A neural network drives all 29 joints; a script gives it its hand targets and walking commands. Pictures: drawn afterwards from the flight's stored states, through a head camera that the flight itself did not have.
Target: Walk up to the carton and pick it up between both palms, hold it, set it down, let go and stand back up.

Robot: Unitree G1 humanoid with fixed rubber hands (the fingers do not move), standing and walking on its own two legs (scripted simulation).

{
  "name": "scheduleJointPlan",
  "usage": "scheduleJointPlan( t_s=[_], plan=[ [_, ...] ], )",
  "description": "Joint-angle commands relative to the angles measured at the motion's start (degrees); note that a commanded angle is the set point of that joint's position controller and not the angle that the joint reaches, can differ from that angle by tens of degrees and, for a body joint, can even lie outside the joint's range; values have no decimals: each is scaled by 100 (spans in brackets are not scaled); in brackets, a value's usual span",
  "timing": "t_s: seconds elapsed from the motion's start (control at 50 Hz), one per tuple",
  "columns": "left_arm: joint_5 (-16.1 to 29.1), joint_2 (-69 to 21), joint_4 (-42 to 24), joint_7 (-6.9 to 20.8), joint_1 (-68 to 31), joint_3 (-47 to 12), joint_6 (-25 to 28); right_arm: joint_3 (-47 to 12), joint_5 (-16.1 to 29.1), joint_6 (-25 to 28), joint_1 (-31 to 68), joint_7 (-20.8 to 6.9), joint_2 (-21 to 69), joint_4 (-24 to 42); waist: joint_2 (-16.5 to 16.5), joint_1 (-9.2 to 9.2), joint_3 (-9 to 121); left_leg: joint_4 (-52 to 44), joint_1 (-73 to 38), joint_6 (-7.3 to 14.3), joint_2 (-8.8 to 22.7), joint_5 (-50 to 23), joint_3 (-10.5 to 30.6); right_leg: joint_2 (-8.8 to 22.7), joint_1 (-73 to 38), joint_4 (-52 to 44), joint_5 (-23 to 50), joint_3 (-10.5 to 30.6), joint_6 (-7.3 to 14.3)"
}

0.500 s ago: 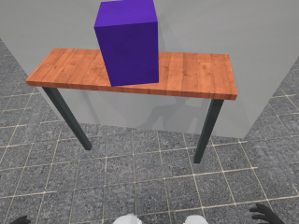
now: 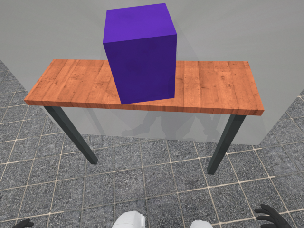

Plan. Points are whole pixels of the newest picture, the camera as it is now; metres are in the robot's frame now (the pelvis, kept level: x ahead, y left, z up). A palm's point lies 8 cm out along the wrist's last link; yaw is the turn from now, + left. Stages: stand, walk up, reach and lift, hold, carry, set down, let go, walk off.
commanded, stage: walk up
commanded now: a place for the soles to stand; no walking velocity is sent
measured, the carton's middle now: (142, 56) +0.64 +0.04 +0.09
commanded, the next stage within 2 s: none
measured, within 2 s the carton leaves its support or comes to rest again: neither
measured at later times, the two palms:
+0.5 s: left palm out of the picture +0.16 +0.46 -0.05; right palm out of the picture +0.08 -0.20 -0.07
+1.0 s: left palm out of the picture +0.19 +0.48 -0.07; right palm out of the picture +0.09 -0.16 -0.07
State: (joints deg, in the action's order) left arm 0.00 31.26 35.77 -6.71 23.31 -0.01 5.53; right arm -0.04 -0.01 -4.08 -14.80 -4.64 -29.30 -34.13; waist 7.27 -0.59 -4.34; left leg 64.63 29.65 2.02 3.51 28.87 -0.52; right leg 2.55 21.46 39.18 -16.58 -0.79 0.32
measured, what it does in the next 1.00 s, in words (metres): steps to the left: left foot, then right foot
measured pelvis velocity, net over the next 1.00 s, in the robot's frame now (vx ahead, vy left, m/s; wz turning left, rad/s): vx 0.05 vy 0.17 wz -0.15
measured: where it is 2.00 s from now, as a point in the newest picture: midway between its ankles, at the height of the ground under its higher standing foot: outside the picture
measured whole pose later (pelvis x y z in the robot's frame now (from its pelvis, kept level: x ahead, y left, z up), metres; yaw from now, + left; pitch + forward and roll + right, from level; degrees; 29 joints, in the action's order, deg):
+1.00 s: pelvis +0.05 +0.17 +0.01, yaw -9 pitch -1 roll -2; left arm 0.0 29.0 36.9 -1.7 21.2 0.0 2.4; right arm 0.0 0.0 1.7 -15.5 -1.3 -26.4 -40.8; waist 0.7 -1.6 -4.0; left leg 39.7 18.5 2.9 2.0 20.7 -5.4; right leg 0.1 24.0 47.8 -23.9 2.9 1.5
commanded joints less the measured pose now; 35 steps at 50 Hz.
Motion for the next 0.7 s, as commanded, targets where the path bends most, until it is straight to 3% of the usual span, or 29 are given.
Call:
scheduleJointPlan(
  t_s=[0.0, 0.02, 0.06, 0.08, 0.1, 0.12, 0.14, 0.16, 0.2, 0.24, 0.3, 0.34, 0.4, 0.46, 0.48, 0.52, 0.54, 0.56, 0.58, 0.6, 0.62, 0.64, 0.66, 0.68],
  plan=[
    [-140, 1805, 205, -13, 364, 841, 90, 819, -308, 51, -123, -80, -881, 499, -1621, -41, 399, -717, 136, -170, 344, 13, 480, 1497, -253, -736, 1103, 1873, 1392],
    [-149, 1865, 197, -16, 273, 848, 79, 833, -317, 68, -56, -82, -930, 498, -1627, -47, 391, -1027, -39, -125, 333, 66, 436, 1532, -90, -703, 813, 1918, 1377],
    [-134, 1838, 144, -30, -154, 795, 29, 900, -354, 131, -424, -94, -998, 296, -1521, -390, 476, -2066, -1125, -49, 215, -828, 264, 1240, 723, -338, -59, 1460, 1094],
    [-134, 1511, 128, -30, -232, 674, -2, 962, -426, 176, -854, -68, -1101, 104, -964, -639, 572, -2699, -1890, 8, 74, -743, 357, 835, 1287, 469, -391, 847, 794],
    [-94, 978, 113, -41, -164, 518, -43, 1047, -564, 204, -1313, -29, -1430, 10, 584, -923, 385, -4072, -2277, 184, 441, 478, 1240, -19, 2177, 1869, -1187, -55, 488],
    [-28, 748, 163, -90, -67, 488, -105, 1080, -484, 215, -811, -19, -1711, 208, 928, -675, -36, -5028, -1837, 365, 1262, 1222, 2499, -534, 2741, 2538, -1840, -190, 192],
    [-6, 1113, 248, -131, -312, 516, -126, 1087, -303, 204, -491, 5, -1919, 235, 361, -644, -196, -5252, -1143, 593, 1565, 1173, 2772, -267, 2379, 2782, -1623, 311, 249],
    [63, 1224, 317, -94, -332, 525, -126, 1021, -293, 205, -264, 31, -1705, 291, -68, -533, -395, -5113, -1033, 470, 1391, 788, 2493, -196, 2239, 2768, -1374, 299, 248],
    [117, 1235, 562, -33, 116, 573, -130, 932, -291, 199, -182, 100, -1381, 355, 47, -348, -91, -4502, -1588, 395, 1059, -199, 1679, -147, 1954, 2482, -1059, 311, 165],
    [68, 1072, 558, 56, 313, 544, -159, 830, -213, 227, -251, 141, -1073, 338, 13, -329, 172, -4190, -2060, 503, 1018, -1198, 1285, -198, 1761, 2158, -998, 197, 40],
    [6, 821, 361, 157, 119, 481, -183, 736, -142, 264, -317, 174, -983, 223, 13, -357, 182, -4259, -2182, 669, 1116, -1384, 1191, -211, 1456, 1575, -1017, 149, 36],
    [3, 814, 298, 207, 39, 478, -192, 700, -108, 290, -380, 211, -953, 168, -67, -387, 235, -4203, -2455, 663, 1122, -1643, 1111, -213, 1450, 1269, -946, 155, 45],
    [-6, 748, 169, 258, -7, 453, -173, 660, -81, 325, -568, 250, -937, 94, -94, -416, 501, -3815, -2826, 702, 1177, -2794, 882, -200, 1261, 837, -943, -17, 71],
    [15, 638, 180, 252, 106, 437, -153, 632, -107, 313, -496, 254, -904, 106, 41, -330, 678, -3367, -2575, 676, 1129, -3706, 476, -243, 715, 462, -698, -302, 148],
    [18, 616, 237, 246, 217, 446, -150, 619, -116, 305, -376, 249, -893, 122, 66, -237, 691, -3235, -2293, 644, 1080, -3644, 323, -274, 415, 296, -452, -386, 194],
    [8, 656, 423, 228, 529, 506, -121, 578, -108, 280, 42, 230, -815, 206, -62, 86, 613, -2842, -1356, 519, 960, -2774, 55, -290, -494, -387, 304, -384, 295],
    [-32, 778, 478, 200, 589, 564, -108, 523, -78, 279, 168, 227, -699, 223, -167, 234, 560, -2538, -769, 412, 880, -2405, -6, -223, -969, -555, 269, -58, 439],
    [-77, 1028, 506, 170, 641, 663, -108, 483, -65, 282, 196, 245, -599, 237, -651, 351, 496, -1920, -49, 244, 664, -1941, -111, 175, -1337, -745, -65, 887, 670],
    [-142, 1472, 438, 153, 512, 755, -99, 438, -36, 250, 54, 257, -426, 267, -1651, 286, 371, -869, 611, -9, 33, -665, -220, 1372, -1244, -1253, -201, 3002, 1275],
    [-138, 1548, 328, 144, 182, 703, -95, 480, -58, 161, 46, 296, -623, 186, -1416, 136, 159, -54, 419, -76, -14, 707, 550, 2134, -324, -1710, -729, 4183, 1819],
    [-87, 1627, 232, 112, -111, 714, -98, 548, -84, 130, 24, 290, -917, 167, -1252, -6, -205, 337, 175, -31, 209, 697, 915, 2282, 408, -1782, -1168, 4183, 1946],
    [-66, 1530, 154, 105, -307, 682, -82, 569, -65, 172, -129, 262, -962, 62, -1118, -102, -284, 77, 84, -45, 266, 585, 889, 2056, 462, -1520, -867, 3726, 1910],
    [-80, 1404, 141, 130, -366, 640, -76, 578, -61, 236, -211, 245, -915, -25, -1209, -132, -186, -449, -57, -51, 324, 504, 788, 1710, 372, -1185, -260, 3159, 1708],
    [-117, 1253, 144, 189, -349, 591, -91, 579, -45, 296, -327, 229, -834, -138, -1353, -143, -8, -945, -303, -59, 194, 387, 434, 1262, 338, -1041, -101, 2536, 1472]
  ],
)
